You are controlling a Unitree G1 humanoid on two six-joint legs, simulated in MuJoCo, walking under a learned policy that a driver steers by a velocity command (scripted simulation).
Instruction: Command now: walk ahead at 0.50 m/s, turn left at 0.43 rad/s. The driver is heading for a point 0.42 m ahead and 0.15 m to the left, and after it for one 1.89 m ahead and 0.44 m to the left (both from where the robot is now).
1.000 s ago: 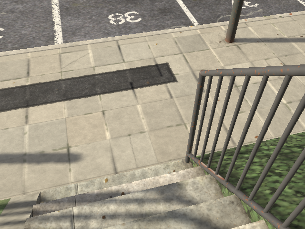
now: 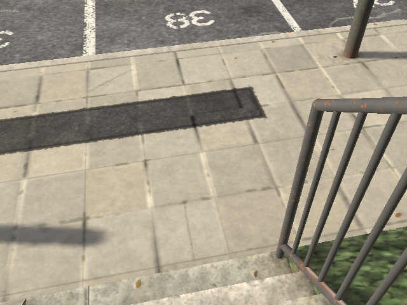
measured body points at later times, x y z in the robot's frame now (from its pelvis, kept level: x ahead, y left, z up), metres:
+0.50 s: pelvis +0.26 +0.04 -0.18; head +0.26 +0.04 +0.27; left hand +0.36 +0.31 -0.29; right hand +0.22 -0.19 -0.33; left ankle +0.17 +0.14 -0.87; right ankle +0.44 -0.06 -0.85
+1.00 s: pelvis +0.43 -0.01 -0.38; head +0.43 +0.00 +0.07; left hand +0.32 +0.18 -0.53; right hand +0.53 -0.21 -0.52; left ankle +0.43 +0.18 -1.06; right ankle +0.46 -0.04 -1.09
